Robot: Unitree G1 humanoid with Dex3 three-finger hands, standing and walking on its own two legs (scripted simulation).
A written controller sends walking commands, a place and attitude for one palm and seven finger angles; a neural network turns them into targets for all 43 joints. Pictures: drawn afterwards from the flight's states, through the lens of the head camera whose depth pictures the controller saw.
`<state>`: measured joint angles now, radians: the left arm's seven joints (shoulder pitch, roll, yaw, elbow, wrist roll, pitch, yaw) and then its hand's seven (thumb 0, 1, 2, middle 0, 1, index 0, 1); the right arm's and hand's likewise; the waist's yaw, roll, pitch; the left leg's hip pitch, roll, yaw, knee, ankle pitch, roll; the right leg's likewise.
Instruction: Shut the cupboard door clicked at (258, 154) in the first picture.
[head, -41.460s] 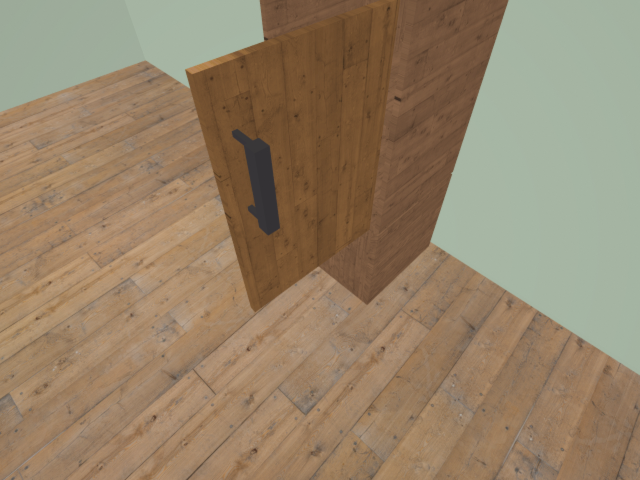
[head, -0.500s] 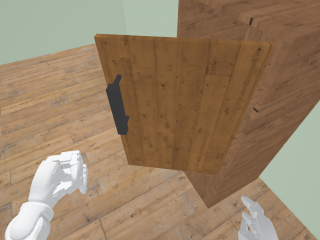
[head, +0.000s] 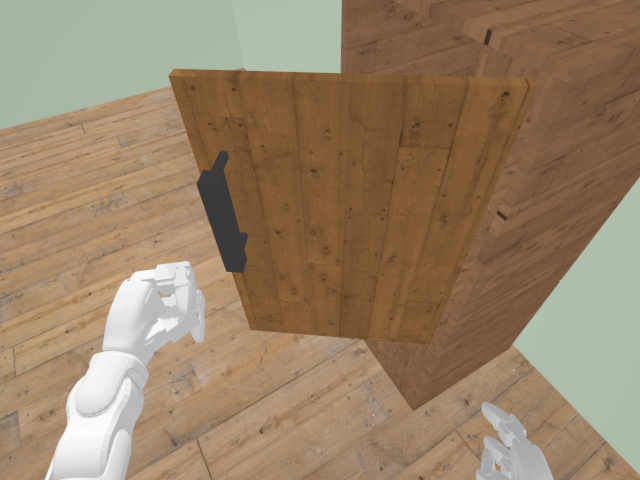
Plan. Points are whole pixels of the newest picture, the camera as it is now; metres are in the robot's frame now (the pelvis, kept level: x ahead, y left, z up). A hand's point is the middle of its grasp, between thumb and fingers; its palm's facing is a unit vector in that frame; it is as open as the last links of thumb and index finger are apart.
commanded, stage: bring the fist close to the handle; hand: left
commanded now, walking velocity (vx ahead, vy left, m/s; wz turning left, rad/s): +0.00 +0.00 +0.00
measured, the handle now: (229, 214) +0.45 +0.15 +0.09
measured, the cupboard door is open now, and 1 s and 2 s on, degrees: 55 55 39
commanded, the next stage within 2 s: push the door shut along its arc in 0.90 s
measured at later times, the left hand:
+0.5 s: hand (232, 273) +0.34 +0.13 +0.09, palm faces -0.07 -1.00 -0.02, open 3.1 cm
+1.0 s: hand (235, 272) +0.34 +0.12 +0.09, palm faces -0.07 -1.00 -0.01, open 3.1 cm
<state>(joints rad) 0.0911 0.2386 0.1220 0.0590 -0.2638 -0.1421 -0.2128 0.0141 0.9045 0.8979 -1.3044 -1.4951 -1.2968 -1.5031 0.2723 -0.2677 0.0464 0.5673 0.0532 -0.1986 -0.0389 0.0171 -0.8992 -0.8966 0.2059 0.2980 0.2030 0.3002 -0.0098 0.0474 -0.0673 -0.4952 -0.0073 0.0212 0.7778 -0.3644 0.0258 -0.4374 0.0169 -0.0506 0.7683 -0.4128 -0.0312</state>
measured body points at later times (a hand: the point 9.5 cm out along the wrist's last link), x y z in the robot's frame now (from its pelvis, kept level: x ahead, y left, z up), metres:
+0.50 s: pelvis +0.00 +0.00 +0.00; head +0.03 -0.02 +0.45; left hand +0.34 +0.18 +0.10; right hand +0.15 -0.24 -0.10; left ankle +0.02 +0.10 -0.71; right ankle -0.01 -0.10 -0.71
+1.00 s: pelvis +0.00 -0.01 +0.00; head +0.02 -0.02 +0.45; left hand +0.34 +0.18 +0.10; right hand +0.14 -0.25 -0.10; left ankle +0.02 +0.10 -0.71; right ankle -0.01 -0.10 -0.71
